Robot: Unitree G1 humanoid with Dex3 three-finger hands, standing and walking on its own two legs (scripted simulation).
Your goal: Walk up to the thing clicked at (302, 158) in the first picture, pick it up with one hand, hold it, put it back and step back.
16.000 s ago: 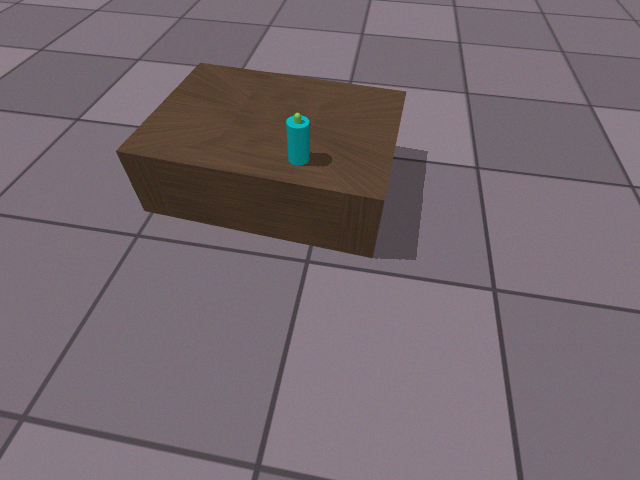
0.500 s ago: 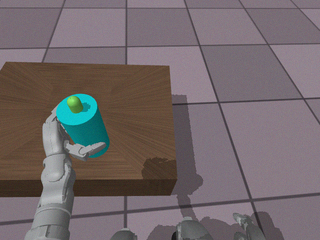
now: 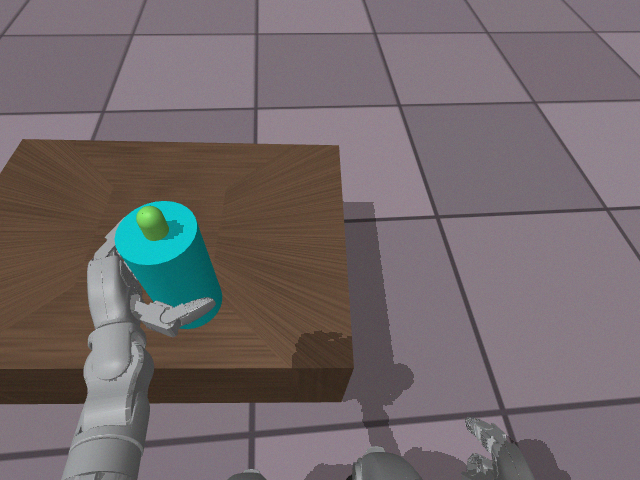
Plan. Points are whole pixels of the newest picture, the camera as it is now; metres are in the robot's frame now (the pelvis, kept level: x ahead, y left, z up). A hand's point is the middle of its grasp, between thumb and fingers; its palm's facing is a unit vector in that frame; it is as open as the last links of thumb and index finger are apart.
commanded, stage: hold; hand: left
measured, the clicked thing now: (173, 263) +0.35 +0.17 +0.08
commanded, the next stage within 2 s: none
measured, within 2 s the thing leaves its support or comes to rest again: neither
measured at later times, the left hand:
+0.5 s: hand (161, 276) +0.34 +0.18 +0.06, palm faces +0.25 -0.97 -0.01, open 11.4 cm
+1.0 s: hand (163, 274) +0.34 +0.18 +0.06, palm faces +0.25 -0.97 +0.00, open 11.4 cm
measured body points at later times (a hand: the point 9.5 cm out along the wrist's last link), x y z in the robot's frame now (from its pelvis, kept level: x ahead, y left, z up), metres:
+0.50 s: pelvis +0.00 +0.00 +0.01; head +0.05 +0.01 +0.45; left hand +0.32 +0.23 +0.06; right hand +0.13 -0.24 -0.10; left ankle -0.02 +0.13 -0.70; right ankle +0.04 -0.12 -0.70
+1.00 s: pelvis +0.00 +0.00 +0.01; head +0.05 +0.01 +0.46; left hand +0.32 +0.23 +0.06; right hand +0.13 -0.24 -0.10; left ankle -0.02 +0.13 -0.70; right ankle +0.04 -0.12 -0.70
